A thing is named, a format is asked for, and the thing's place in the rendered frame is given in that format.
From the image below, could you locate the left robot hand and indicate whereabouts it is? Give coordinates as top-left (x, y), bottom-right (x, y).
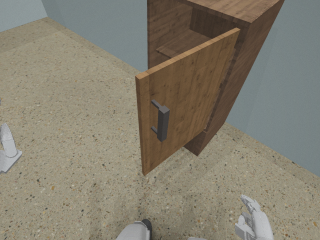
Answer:
top-left (0, 98), bottom-right (22, 174)

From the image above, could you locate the right robot hand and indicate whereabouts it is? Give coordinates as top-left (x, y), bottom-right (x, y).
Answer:
top-left (235, 194), bottom-right (274, 240)

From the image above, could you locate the cupboard door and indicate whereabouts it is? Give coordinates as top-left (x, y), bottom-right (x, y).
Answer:
top-left (135, 28), bottom-right (240, 176)

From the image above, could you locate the left robot shin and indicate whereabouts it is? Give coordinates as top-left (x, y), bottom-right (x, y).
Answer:
top-left (133, 221), bottom-right (147, 228)

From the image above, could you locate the left robot foot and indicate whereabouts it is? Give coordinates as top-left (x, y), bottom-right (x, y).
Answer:
top-left (141, 219), bottom-right (152, 240)

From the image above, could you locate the handle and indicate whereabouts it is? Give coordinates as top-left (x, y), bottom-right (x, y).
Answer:
top-left (151, 99), bottom-right (170, 142)

